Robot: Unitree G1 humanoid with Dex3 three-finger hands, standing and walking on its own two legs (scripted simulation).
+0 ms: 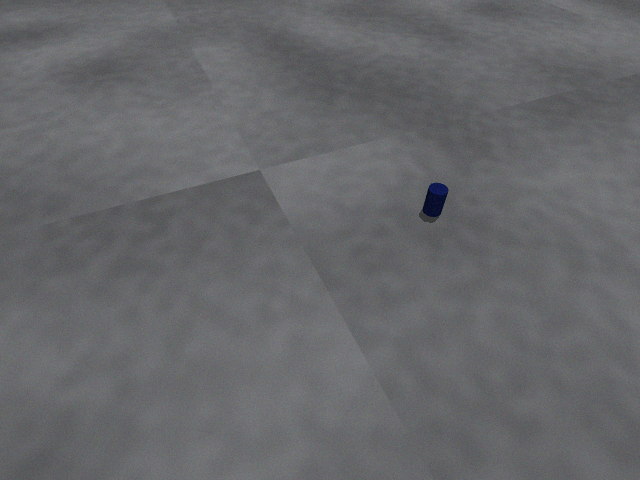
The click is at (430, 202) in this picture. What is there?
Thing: squat round
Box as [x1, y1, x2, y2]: [423, 183, 447, 216]
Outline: 440,183 432,183 429,185 423,206 423,211 427,215 436,216 441,211 447,193 446,186
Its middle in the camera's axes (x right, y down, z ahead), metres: +0.52 -0.18 +1.79
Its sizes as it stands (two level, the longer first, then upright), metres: 0.087 0.087 0.134
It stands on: the floor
